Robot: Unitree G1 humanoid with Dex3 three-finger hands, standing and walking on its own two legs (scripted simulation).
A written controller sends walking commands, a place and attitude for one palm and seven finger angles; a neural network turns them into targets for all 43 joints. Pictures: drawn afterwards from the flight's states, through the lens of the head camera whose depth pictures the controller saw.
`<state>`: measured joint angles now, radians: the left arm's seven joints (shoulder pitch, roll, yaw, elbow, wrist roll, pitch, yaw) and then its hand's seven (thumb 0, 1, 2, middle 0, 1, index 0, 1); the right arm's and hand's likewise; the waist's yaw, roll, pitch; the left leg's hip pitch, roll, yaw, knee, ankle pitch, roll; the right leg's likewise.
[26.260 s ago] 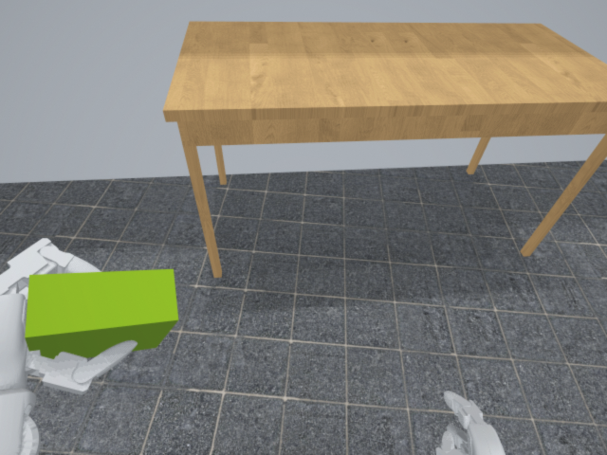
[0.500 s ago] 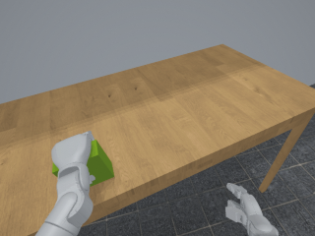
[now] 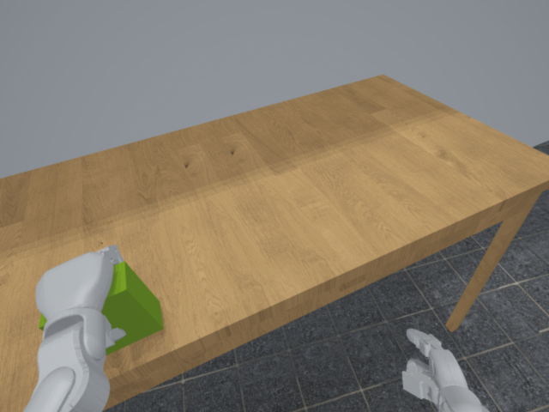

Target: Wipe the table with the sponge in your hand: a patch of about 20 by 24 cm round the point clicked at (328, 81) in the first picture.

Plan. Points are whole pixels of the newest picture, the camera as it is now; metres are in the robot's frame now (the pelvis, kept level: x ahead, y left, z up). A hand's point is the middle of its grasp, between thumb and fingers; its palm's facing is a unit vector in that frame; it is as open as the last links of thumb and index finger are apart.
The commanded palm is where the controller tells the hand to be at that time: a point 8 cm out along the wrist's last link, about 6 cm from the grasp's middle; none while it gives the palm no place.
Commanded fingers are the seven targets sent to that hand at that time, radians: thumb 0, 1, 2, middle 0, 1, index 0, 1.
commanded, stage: wipe forward along the middle lane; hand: left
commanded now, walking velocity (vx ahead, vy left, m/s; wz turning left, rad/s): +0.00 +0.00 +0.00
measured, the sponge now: (114, 319) +0.22 +0.28 +0.04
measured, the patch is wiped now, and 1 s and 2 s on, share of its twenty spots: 1.00 1.00 1.00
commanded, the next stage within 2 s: slide back across to the first lane in 1.72 s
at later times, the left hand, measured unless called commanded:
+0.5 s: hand (84, 299) +0.23 +0.32 +0.08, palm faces -0.01 -0.06 -1.00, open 9.7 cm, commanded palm +0.22 +0.32 +0.12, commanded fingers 0.00 0.10 1.30 -1.20 -1.60 -1.20 -1.60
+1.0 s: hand (87, 269) +0.28 +0.34 +0.07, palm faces -0.08 -0.01 -1.00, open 9.7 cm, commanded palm +0.27 +0.34 +0.11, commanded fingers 0.00 0.10 1.30 -1.20 -1.60 -1.20 -1.60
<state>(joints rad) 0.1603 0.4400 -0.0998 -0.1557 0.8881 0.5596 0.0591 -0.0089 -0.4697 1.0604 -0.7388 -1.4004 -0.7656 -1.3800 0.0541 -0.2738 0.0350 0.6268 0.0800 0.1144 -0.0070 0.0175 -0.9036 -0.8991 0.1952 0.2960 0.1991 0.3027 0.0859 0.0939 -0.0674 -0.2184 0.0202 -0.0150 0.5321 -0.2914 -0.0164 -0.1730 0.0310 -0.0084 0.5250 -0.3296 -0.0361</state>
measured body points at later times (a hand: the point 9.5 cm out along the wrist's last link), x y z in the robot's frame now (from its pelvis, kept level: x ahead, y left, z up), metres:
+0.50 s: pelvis -0.02 -0.01 +0.00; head -0.04 -0.05 +0.45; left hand +0.23 +0.31 +0.13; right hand +0.20 -0.22 -0.10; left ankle +0.00 +0.13 -0.73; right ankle -0.03 -0.10 -0.73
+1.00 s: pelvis -0.03 -0.01 +0.00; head -0.03 -0.04 +0.45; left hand +0.28 +0.34 +0.13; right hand +0.14 -0.25 -0.12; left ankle +0.00 +0.13 -0.73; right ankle -0.03 -0.10 -0.73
